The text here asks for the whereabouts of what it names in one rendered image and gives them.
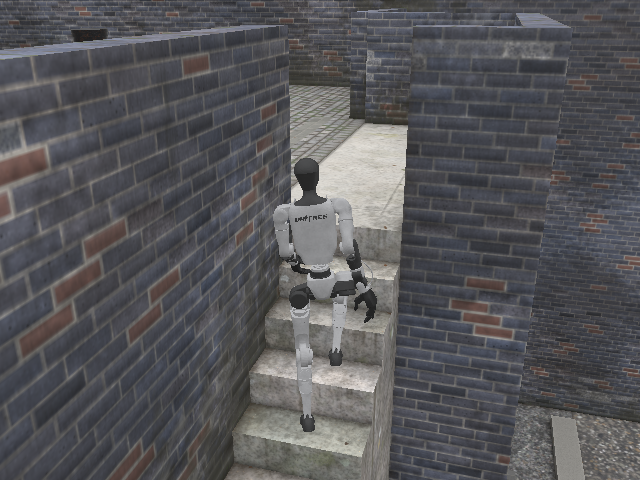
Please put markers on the right robot hand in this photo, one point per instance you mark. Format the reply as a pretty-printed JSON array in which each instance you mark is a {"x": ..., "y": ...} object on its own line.
[{"x": 370, "y": 300}]

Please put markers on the left robot shin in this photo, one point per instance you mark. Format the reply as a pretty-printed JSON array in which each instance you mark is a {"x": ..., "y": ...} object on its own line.
[{"x": 304, "y": 377}]

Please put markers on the left robot hand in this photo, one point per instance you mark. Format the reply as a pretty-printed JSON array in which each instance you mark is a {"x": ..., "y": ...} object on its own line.
[{"x": 298, "y": 269}]

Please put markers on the right robot forearm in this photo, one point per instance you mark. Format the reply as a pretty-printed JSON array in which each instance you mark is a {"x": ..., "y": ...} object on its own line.
[{"x": 357, "y": 271}]

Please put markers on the left robot upper arm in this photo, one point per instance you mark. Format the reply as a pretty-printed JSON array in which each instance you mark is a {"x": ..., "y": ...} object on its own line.
[{"x": 280, "y": 217}]

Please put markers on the humanoid robot torso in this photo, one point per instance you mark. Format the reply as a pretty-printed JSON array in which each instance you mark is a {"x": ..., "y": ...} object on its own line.
[{"x": 315, "y": 238}]

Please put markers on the left robot forearm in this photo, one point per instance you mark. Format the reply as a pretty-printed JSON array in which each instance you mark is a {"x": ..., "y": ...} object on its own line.
[{"x": 293, "y": 260}]

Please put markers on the right robot upper arm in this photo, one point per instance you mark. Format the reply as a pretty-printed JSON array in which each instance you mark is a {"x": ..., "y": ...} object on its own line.
[{"x": 342, "y": 207}]

